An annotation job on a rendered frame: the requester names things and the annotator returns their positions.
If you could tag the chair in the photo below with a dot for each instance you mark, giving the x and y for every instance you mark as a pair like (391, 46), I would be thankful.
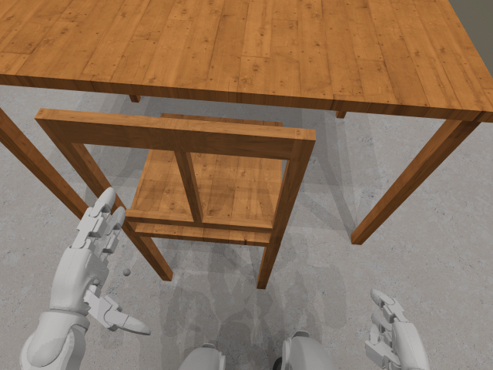
(205, 178)

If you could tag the right robot thigh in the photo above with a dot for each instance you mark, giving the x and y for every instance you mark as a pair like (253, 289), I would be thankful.
(303, 353)

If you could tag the robot right hand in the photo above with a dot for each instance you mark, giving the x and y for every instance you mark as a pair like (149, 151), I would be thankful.
(403, 348)

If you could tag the table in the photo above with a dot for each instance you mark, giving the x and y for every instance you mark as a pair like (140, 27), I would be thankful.
(391, 57)

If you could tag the left robot thigh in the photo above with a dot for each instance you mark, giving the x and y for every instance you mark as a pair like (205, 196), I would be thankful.
(204, 359)

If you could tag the robot left forearm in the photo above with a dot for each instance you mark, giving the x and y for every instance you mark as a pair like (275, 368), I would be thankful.
(58, 343)

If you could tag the robot left hand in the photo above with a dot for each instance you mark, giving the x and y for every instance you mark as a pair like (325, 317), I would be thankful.
(85, 260)

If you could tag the robot thigh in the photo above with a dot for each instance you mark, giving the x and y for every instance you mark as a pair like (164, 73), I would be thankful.
(204, 359)
(303, 353)

